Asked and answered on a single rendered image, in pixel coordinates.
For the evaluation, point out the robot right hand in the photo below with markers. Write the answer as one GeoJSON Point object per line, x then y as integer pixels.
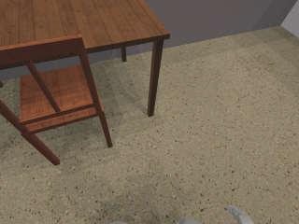
{"type": "Point", "coordinates": [239, 215]}

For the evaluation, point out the table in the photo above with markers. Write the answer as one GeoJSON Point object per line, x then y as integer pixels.
{"type": "Point", "coordinates": [103, 25]}

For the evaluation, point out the chair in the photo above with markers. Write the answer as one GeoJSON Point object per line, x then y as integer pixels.
{"type": "Point", "coordinates": [53, 98]}

